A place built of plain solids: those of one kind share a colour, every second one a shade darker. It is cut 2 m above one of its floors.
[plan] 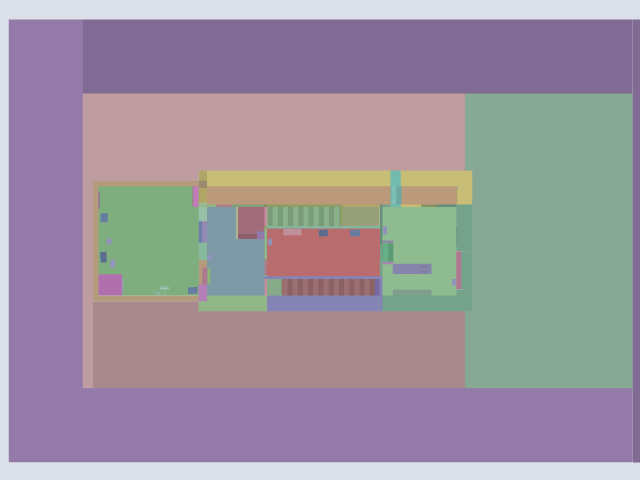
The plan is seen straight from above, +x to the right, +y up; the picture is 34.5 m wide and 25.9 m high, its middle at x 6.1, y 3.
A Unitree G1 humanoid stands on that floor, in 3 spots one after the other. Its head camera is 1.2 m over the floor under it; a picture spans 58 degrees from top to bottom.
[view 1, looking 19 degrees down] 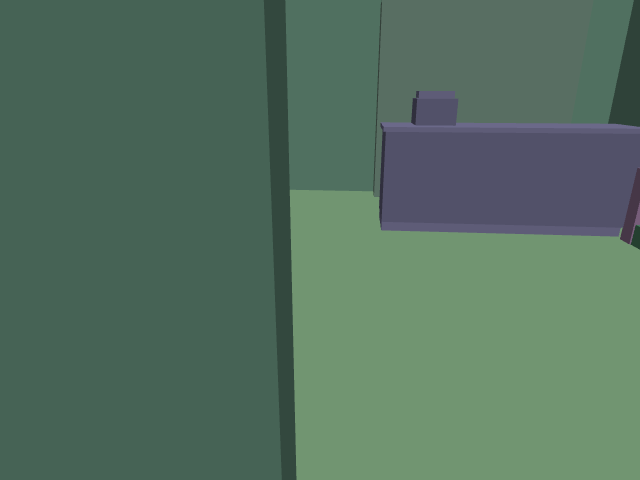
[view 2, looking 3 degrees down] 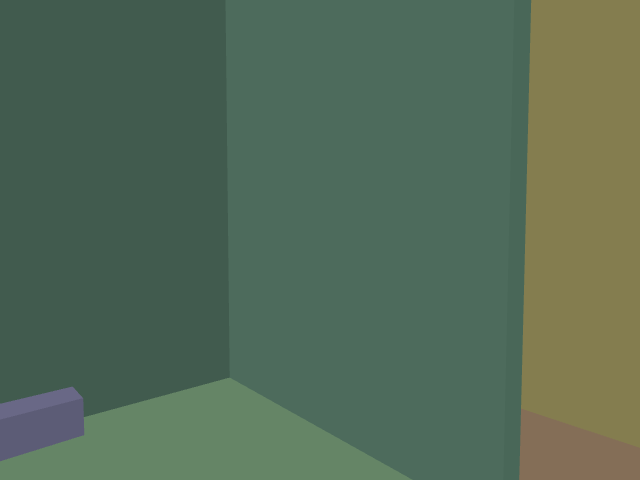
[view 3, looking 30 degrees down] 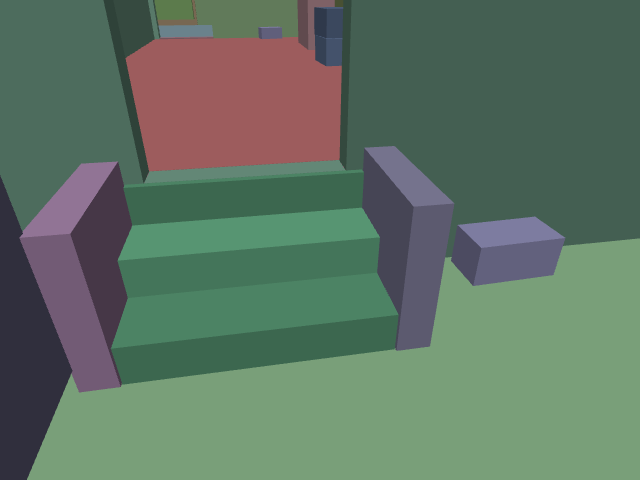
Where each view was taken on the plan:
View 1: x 12.32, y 5.41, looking -85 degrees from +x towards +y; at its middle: floor_sales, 3.69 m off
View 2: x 12.32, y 3.20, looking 139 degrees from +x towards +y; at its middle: wall_sales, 2.41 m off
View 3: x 11.22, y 2.33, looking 170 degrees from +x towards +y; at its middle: flightF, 1.72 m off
